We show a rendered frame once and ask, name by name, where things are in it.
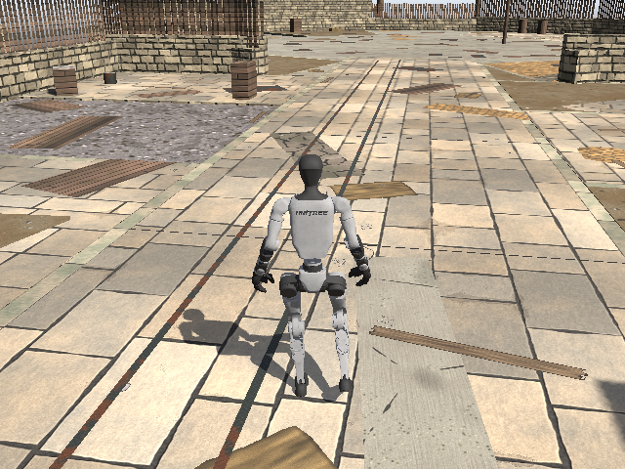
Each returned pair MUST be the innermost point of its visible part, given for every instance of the robot right hand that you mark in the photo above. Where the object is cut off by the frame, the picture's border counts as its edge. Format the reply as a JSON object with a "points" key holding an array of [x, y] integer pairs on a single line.
{"points": [[356, 272]]}

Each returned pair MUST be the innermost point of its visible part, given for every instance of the robot left forearm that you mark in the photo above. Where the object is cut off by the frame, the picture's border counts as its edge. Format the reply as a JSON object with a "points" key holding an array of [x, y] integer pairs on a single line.
{"points": [[263, 260]]}

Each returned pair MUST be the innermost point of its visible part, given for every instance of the robot right forearm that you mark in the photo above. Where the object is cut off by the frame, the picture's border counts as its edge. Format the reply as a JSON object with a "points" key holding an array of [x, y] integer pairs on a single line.
{"points": [[360, 256]]}

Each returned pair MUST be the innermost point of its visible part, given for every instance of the right robot upper arm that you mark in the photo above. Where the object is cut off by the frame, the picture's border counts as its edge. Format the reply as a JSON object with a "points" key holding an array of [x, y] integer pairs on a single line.
{"points": [[342, 206]]}

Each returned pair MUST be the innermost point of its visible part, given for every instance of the left robot upper arm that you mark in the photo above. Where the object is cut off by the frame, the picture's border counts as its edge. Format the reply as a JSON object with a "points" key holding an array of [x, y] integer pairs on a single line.
{"points": [[281, 206]]}

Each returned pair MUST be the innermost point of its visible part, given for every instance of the robot left thigh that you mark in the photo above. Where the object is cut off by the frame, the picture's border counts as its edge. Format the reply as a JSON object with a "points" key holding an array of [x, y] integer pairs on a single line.
{"points": [[289, 289]]}

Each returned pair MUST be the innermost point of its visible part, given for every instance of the robot torso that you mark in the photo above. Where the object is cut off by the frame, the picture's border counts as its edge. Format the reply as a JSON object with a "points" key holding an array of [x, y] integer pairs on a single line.
{"points": [[311, 224]]}

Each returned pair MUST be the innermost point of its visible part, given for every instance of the robot left hand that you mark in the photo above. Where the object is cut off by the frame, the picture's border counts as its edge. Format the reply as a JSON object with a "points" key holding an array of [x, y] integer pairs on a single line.
{"points": [[264, 278]]}

